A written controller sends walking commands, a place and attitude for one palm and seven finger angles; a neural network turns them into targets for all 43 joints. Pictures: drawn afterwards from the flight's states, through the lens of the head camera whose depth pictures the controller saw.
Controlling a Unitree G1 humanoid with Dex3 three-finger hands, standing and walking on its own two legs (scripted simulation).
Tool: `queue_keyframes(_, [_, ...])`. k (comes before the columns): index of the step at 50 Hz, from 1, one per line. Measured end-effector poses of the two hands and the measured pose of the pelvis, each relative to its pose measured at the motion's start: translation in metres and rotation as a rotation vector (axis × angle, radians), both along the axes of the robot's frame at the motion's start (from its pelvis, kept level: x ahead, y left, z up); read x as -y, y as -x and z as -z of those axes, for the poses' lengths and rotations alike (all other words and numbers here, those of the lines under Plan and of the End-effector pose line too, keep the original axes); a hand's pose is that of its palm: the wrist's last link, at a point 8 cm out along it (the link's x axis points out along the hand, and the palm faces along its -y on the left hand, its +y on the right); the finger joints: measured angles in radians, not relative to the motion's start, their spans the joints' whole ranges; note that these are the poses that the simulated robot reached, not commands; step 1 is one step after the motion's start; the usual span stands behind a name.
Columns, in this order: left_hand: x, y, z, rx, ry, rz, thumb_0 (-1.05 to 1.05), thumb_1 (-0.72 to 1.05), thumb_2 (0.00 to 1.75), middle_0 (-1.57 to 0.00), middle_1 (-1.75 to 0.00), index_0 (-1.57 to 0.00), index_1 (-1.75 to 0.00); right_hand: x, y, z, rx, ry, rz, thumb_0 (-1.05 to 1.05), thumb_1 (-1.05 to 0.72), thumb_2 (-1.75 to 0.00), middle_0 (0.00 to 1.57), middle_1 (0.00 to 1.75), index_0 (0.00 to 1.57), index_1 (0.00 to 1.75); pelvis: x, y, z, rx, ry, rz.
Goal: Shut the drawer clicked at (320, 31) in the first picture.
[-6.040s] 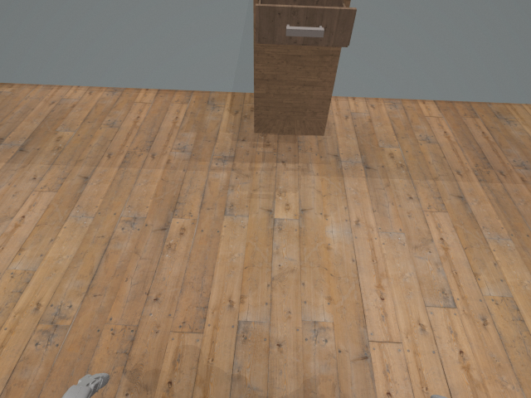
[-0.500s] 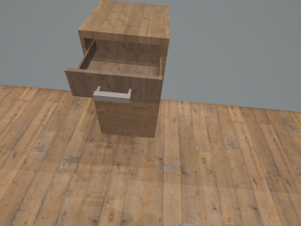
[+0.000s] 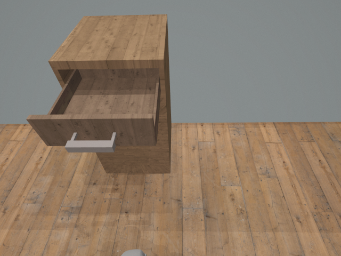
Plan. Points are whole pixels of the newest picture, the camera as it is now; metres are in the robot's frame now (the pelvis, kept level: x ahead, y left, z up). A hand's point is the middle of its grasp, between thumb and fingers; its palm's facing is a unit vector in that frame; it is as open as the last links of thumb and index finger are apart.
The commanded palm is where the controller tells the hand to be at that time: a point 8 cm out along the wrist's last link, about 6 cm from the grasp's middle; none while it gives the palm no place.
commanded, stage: take the last steps up to it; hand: left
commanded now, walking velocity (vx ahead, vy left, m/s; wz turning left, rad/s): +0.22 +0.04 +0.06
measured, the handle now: (92, 140) +0.45 +0.27 -0.03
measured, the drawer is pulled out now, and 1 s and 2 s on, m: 0.27 0.27 0.27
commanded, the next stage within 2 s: come to a stop and stand still in 0.24 s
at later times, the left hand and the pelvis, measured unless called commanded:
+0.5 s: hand out of the picture +0.06 +0.20 -0.18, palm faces +0.10 -0.99 -0.14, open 7.3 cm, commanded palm none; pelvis +0.12 +0.05 +0.00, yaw +0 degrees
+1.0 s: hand out of the picture +0.14 +0.15 -0.14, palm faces +0.06 -0.96 -0.29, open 7.3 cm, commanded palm none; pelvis +0.09 -0.04 +0.01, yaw +0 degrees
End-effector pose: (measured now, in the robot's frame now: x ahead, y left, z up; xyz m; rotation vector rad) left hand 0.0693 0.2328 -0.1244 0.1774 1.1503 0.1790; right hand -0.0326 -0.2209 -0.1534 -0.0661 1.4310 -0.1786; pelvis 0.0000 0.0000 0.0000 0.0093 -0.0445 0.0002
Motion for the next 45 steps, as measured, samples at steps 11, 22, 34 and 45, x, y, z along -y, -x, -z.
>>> queue_keyframes(11, [0.008, 0.043, 0.011, -0.218, 0.073, -0.1, 0.0, 0.92, 0.9, -0.2, -0.3, -0.2, -0.3, -0.001, -0.155, -0.021, 0.198, 0.029, -0.119, 0.0, -0.92, -0.9, 0.2, 0.3, 0.2, 0.3, -0.007, -0.059, -0.007, -0.025, 0.02, -0.012])
queue_keyframes(22, [-0.009, 0.041, 0.031, -0.406, 0.141, -0.153, 0.0, 0.91, 0.9, -0.2, -0.3, -0.2, -0.3, -0.053, -0.235, -0.023, 0.258, 0.066, -0.167, -0.01, -0.93, -0.9, 0.2, 0.3, 0.2, 0.3, -0.044, -0.114, 0.002, -0.016, 0.011, -0.004])
queue_keyframes(34, [-0.031, -0.059, 0.022, -0.22, 0.029, -0.074, 0.0, 0.91, 0.9, -0.2, -0.3, -0.2, -0.3, -0.016, -0.212, -0.023, 0.168, 0.102, -0.099, -0.02, -0.94, -0.9, 0.2, 0.3, 0.2, 0.3, -0.023, -0.113, -0.002, -0.015, 0.006, -0.001])
queue_keyframes(45, [0.02, -0.075, -0.005, -0.096, -0.063, -0.009, 0.0, 0.91, 0.9, -0.2, -0.3, -0.2, -0.3, 0.044, -0.156, 0.009, 0.077, 0.001, -0.037, 0.0, -0.91, -0.9, 0.2, 0.3, 0.2, 0.3, 0.031, -0.096, 0.002, -0.014, -0.033, 0.002])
